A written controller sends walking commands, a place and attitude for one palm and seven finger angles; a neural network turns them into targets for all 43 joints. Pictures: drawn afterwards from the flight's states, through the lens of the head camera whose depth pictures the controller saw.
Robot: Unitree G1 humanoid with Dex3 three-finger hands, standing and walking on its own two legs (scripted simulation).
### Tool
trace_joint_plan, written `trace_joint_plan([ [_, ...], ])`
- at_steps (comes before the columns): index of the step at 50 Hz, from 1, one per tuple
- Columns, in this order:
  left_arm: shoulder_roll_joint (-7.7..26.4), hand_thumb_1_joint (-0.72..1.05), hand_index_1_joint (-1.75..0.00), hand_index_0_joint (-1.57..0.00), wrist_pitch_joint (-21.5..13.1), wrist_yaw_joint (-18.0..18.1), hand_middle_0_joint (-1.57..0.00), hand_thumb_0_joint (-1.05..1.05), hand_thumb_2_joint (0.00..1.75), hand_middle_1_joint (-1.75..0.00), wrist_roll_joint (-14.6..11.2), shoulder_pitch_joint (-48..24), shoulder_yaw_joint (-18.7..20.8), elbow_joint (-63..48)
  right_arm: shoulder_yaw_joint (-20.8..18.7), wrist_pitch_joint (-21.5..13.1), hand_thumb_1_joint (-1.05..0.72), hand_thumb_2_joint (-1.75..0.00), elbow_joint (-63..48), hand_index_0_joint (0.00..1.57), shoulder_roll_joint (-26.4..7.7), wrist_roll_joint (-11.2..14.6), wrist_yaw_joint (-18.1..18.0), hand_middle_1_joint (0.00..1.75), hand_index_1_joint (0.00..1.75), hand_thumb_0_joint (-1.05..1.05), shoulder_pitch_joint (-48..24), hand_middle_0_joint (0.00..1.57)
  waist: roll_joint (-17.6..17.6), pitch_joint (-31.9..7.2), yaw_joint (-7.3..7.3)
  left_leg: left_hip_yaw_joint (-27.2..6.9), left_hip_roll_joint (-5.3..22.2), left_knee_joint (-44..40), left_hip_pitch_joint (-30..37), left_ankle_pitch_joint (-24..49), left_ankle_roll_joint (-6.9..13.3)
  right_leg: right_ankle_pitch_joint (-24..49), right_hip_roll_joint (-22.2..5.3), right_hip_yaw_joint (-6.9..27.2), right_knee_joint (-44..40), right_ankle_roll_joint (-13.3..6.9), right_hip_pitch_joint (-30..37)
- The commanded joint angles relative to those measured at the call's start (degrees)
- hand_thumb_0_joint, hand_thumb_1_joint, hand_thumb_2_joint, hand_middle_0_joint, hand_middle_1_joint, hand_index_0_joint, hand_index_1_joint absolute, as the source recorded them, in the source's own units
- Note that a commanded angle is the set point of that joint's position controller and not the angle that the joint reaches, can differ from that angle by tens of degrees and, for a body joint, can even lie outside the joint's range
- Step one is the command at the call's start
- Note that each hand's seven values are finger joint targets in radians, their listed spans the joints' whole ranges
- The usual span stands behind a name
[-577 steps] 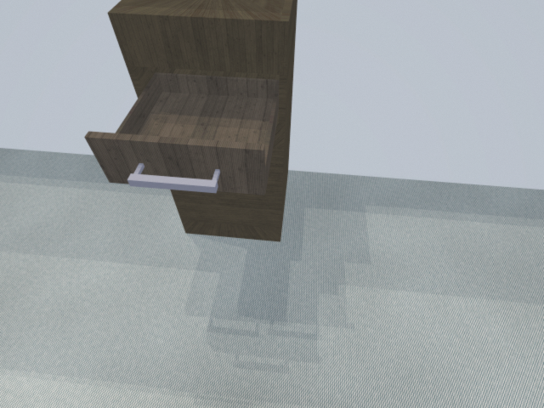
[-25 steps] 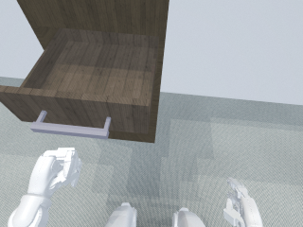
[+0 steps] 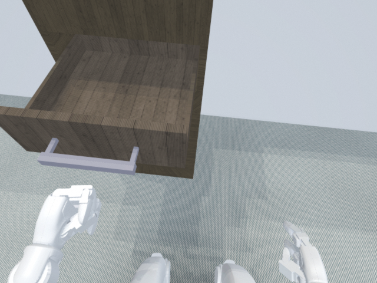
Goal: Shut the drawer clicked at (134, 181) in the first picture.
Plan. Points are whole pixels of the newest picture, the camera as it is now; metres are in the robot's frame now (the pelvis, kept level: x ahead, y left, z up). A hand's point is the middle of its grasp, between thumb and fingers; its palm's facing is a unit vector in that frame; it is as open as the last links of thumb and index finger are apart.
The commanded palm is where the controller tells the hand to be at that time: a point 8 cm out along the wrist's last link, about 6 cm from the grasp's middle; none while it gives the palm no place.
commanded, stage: push the drawer shut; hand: left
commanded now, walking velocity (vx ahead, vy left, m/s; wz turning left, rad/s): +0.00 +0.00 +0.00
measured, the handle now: (91, 155) +0.36 +0.23 +0.04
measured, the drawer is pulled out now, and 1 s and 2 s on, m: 0.27 0.21 0.09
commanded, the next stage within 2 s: none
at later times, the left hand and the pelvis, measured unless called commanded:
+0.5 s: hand (101, 190) +0.28 +0.19 +0.04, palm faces -0.07 -1.00 -0.07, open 3.0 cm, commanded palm +0.28 +0.24 +0.05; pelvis +0.00 -0.01 +0.00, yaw +0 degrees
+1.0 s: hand (108, 161) +0.35 +0.19 +0.04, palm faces -0.08 -1.00 -0.05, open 2.9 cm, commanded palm +0.34 +0.24 +0.05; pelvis -0.01 -0.01 +0.00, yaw +0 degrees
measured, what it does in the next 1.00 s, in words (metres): stands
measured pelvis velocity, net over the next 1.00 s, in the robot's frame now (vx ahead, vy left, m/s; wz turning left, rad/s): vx -0.01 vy -0.01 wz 0.00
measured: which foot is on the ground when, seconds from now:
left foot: down 0.00-1.00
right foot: down 0.00-1.00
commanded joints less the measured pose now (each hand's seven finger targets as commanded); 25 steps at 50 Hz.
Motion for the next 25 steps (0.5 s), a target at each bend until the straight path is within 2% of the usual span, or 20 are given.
trace_joint_plan([
  [1,7.90,0.90,-1.60,-1.40,-3.57,0.26,-1.40,0.00,0.90,-1.60,-1.42,-6.08,4.71,-10.32,-3.18,-2.72,-0.90,-0.90,-7.57,0.20,-7.98,-0.13,-0.44,0.30,0.30,0.00,-0.84,0.20,1.82,-13.89,-1.05,-5.19,-0.96,-10.21,11.00,13.58,-1.21,9.91,1.93,5.05,-8.93,0.60,6.69],
  [3,8.72,0.90,-1.60,-1.40,-3.32,0.25,-1.40,0.00,0.90,-1.60,-1.34,-7.68,5.26,-9.48,-3.11,-2.49,-0.90,-0.90,-7.36,0.20,-8.23,-0.19,-0.54,0.30,0.30,0.00,-0.91,0.20,1.06,-14.46,-1.20,-5.07,-0.93,-9.82,10.39,14.13,-1.03,10.58,2.02,5.24,-8.64,0.64,7.13],
  [4,7.89,0.90,-1.60,-1.40,-3.07,0.02,-1.40,0.00,0.90,-1.60,-1.34,-8.82,4.37,-9.10,-2.95,-2.42,-0.90,-0.90,-7.57,0.20,-8.14,-0.09,-0.48,0.30,0.30,0.00,-0.88,0.20,1.99,-14.19,-1.37,-4.87,-1.04,-9.85,10.50,14.04,-1.04,10.67,1.89,5.38,-8.83,0.67,7.01],
  [5,8.84,0.90,-1.60,-1.40,-3.03,0.04,-1.40,0.00,0.90,-1.60,-1.38,-10.13,5.32,-9.13,-2.95,-2.39,-0.90,-0.90,-7.24,0.20,-8.31,-0.16,-0.48,0.30,0.30,0.00,-0.72,0.20,2.80,-14.73,-1.19,-5.02,-0.98,-10.03,10.95,14.62,-1.21,11.17,1.79,5.30,-8.72,0.56,7.33],
  [6,8.41,0.90,-1.60,-1.40,-2.79,-0.05,-1.40,0.00,0.90,-1.60,-1.47,-9.76,5.02,-8.52,-2.93,-2.32,-0.90,-0.90,-7.37,0.20,-8.20,-0.11,-0.44,0.30,0.30,0.00,-0.79,0.20,2.84,-14.89,-0.96,-4.93,-1.06,-10.32,11.22,14.64,-1.23,11.14,1.75,5.33,-8.98,0.58,7.64],
  [8,9.05,0.90,-1.60,-1.40,-2.45,0.04,-1.40,0.00,0.90,-1.60,-1.48,-11.06,5.47,-7.36,-2.90,-2.09,-0.90,-0.90,-7.25,0.20,-8.46,-0.09,-0.54,0.30,0.30,0.00,-0.66,0.20,1.57,-15.08,-1.26,-4.93,-0.94,-10.09,10.85,14.98,-1.00,11.56,1.93,5.45,-9.00,0.66,7.77],
  [9,8.74,0.90,-1.60,-1.40,-2.47,0.02,-1.40,0.00,0.90,-1.60,-1.22,-12.38,5.01,-7.44,-2.87,-2.07,-0.90,-0.90,-7.27,0.20,-8.43,-0.12,-0.49,0.30,0.30,0.00,-0.47,0.20,2.87,-15.88,-1.21,-4.82,-0.93,-10.17,11.66,15.69,-1.09,12.28,1.80,5.52,-8.80,0.68,7.63],
  [11,7.96,0.90,-1.60,-1.40,-2.36,0.09,-1.40,0.00,0.90,-1.60,-1.35,-13.32,4.12,-7.36,-2.84,-2.12,-0.90,-0.90,-7.23,0.20,-8.38,-0.11,-0.30,0.30,0.30,0.00,-0.34,0.20,2.92,-15.85,-1.37,-4.82,-0.98,-10.53,12.32,15.85,-1.19,12.59,1.65,5.42,-9.18,0.70,8.03],
  [13,9.69,0.90,-1.60,-1.40,-2.01,0.41,-1.40,0.00,0.90,-1.60,-1.31,-12.70,6.13,-5.00,-2.93,-1.79,-0.90,-0.90,-7.01,0.20,-8.63,-0.09,-0.36,0.30,0.30,0.00,-0.02,0.20,1.12,-15.63,-0.99,-4.80,-0.90,-10.57,11.28,16.42,-1.11,13.24,1.90,5.53,-9.14,0.62,8.92],
  [14,8.53,0.90,-1.60,-1.40,-2.22,0.37,-1.40,0.00,0.90,-1.60,-1.09,-14.45,4.72,-5.64,-2.77,-1.74,-0.90,-0.90,-7.07,0.20,-8.53,-0.16,-0.24,0.30,0.30,0.00,0.01,0.20,1.81,-16.30,-1.33,-4.63,-0.96,-10.41,11.96,17.25,-1.05,14.40,1.72,5.61,-8.93,0.73,8.86],
  [16,9.06,0.90,-1.60,-1.40,-2.12,0.61,-1.40,0.00,0.90,-1.60,-1.17,-16.03,5.30,-4.65,-2.78,-1.50,-0.90,-0.90,-6.86,0.20,-8.62,-0.16,-0.05,0.30,0.30,0.00,0.00,0.20,2.06,-15.59,-1.23,-4.61,-1.01,-10.79,11.46,15.90,-1.26,13.22,1.66,5.67,-9.28,0.73,8.83],
  [18,10.20,0.90,-1.60,-1.40,-2.12,0.98,-1.40,0.00,0.90,-1.60,-1.12,-15.38,6.96,-2.57,-2.94,-1.15,-0.90,-0.90,-6.76,0.20,-8.80,-0.15,-0.09,0.30,0.30,0.00,0.29,0.20,-0.25,-15.59,-1.00,-4.48,-0.97,-10.76,10.44,16.09,-1.08,13.56,1.84,5.78,-9.29,0.71,9.69],
  [19,8.56,0.90,-1.60,-1.40,-2.36,0.72,-1.40,0.00,0.90,-1.60,-0.97,-17.86,5.06,-2.45,-2.73,-1.08,-0.90,-0.90,-6.83,0.20,-8.60,-0.18,-0.02,0.30,0.30,0.00,0.10,0.20,0.64,-15.07,-1.69,-4.26,-1.07,-10.64,10.48,15.52,-1.01,13.49,1.70,6.04,-9.42,0.89,9.07],
  [20,10.00,0.90,-1.60,-1.40,-2.61,0.79,-1.40,0.00,0.90,-1.60,-1.19,-20.29,6.36,-2.44,-2.84,-1.03,-0.90,-0.90,-6.26,0.20,-8.81,-0.20,-0.07,0.30,0.30,0.00,0.27,0.20,0.83,-15.38,-1.82,-4.20,-1.03,-10.34,9.99,14.77,-1.03,12.83,1.63,6.38,-9.61,0.92,9.11],
  [21,10.20,0.90,-1.60,-1.40,-2.70,0.71,-1.40,0.00,0.90,-1.60,-1.10,-21.84,6.54,-0.83,-2.76,-0.91,-0.90,-0.90,-5.88,0.20,-8.84,-0.16,-0.18,0.30,0.30,0.00,0.36,0.20,0.41,-14.20,-2.21,-4.03,-1.09,-10.19,9.21,13.54,-1.00,11.71,1.59,6.66,-10.04,0.94,8.80],
  [23,11.32,0.90,-1.60,-1.40,-3.26,0.47,-1.40,0.00,0.90,-1.60,-1.08,-26.21,7.21,0.54,-2.74,-0.92,-0.90,-0.90,-5.03,0.20,-9.10,-0.13,-0.53,0.30,0.30,0.00,0.38,0.20,-0.32,-14.43,-2.78,-4.14,-1.00,-9.56,8.10,12.43,-0.74,10.39,1.60,7.12,-9.98,0.97,8.30],
  [25,10.71,0.90,-1.60,-1.40,-3.64,-0.15,-1.40,0.00,0.90,-1.60,-0.99,-28.12,6.47,1.25,-2.76,-1.06,-0.90,-0.90,-4.62,0.20,-8.99,-0.03,-0.62,0.30,0.30,0.00,0.33,0.20,2.42,-16.06,-2.46,-4.21,-1.05,-9.95,10.05,13.27,-0.87,11.01,1.42,7.08,-9.78,0.80,8.10],
])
